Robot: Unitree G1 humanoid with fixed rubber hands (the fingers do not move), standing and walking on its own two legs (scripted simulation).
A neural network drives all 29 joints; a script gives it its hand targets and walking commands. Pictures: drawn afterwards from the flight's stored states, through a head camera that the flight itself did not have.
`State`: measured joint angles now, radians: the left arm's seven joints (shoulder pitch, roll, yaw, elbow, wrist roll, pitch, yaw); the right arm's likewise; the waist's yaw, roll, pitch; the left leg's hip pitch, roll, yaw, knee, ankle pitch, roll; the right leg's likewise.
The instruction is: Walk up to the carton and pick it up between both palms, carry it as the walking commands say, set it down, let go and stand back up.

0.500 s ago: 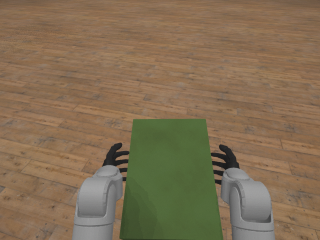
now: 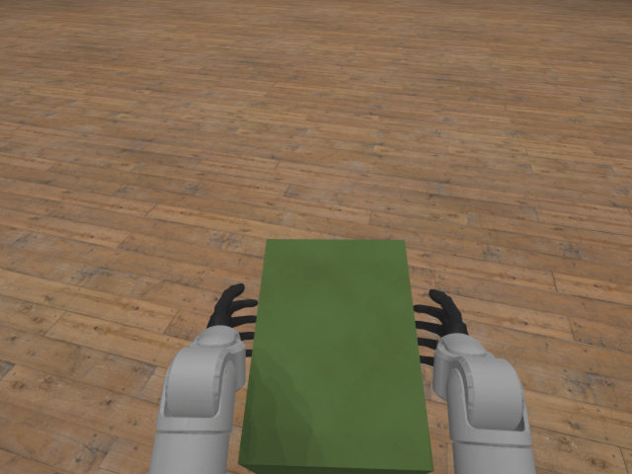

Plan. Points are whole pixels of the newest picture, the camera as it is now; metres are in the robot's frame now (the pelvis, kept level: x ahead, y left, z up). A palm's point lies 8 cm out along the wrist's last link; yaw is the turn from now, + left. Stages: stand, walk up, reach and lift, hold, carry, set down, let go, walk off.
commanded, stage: carry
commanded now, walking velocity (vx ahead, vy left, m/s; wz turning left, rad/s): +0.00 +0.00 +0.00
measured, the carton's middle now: (334, 362) +0.32 +0.00 -0.01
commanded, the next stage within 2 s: none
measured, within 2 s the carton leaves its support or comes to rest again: neither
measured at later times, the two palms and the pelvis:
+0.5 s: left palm (237, 355) +0.28 +0.12 +0.05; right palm (459, 363) +0.28 -0.15 +0.05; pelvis +0.00 -0.02 +0.00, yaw +0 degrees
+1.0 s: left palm (243, 363) +0.26 +0.11 +0.08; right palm (484, 376) +0.25 -0.17 +0.07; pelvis -0.03 -0.03 +0.00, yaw -1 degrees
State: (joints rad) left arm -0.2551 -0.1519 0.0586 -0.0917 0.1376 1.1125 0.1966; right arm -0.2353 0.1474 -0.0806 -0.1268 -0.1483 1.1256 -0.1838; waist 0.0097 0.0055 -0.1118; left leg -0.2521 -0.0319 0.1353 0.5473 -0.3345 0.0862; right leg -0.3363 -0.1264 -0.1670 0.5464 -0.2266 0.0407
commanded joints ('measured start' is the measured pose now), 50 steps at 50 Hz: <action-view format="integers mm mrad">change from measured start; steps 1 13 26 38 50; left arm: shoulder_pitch -409 -433 -432 -439 -227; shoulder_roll -1016 -948 -862 -841 -946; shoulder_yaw -480 -435 -407 -425 -605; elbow -107 9 112 164 -288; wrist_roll -312 -259 -214 -196 -344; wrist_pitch -71 -191 -326 -401 -126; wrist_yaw -239 -271 -296 -325 -242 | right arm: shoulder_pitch -444 -462 -458 -468 -294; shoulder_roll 968 911 832 810 899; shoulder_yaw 483 443 428 454 633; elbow -120 10 122 184 -282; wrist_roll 317 264 215 202 365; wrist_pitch -80 -201 -337 -412 -132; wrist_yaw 239 264 281 304 231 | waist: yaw -2 1 3 4 3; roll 4 -2 -11 -19 -12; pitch -263 -266 -278 -279 -363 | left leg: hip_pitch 56 52 66 65 66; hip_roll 170 171 174 172 199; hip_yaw -153 -149 -135 -124 -114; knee -100 -107 -100 -100 41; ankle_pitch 433 377 372 340 738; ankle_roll -23 -19 -21 -25 -59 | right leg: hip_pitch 131 140 149 150 129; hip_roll -41 -44 -55 -58 -90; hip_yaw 74 88 109 129 118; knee -30 -38 -39 -44 70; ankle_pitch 111 118 179 218 614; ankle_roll -28 -40 -55 -61 -47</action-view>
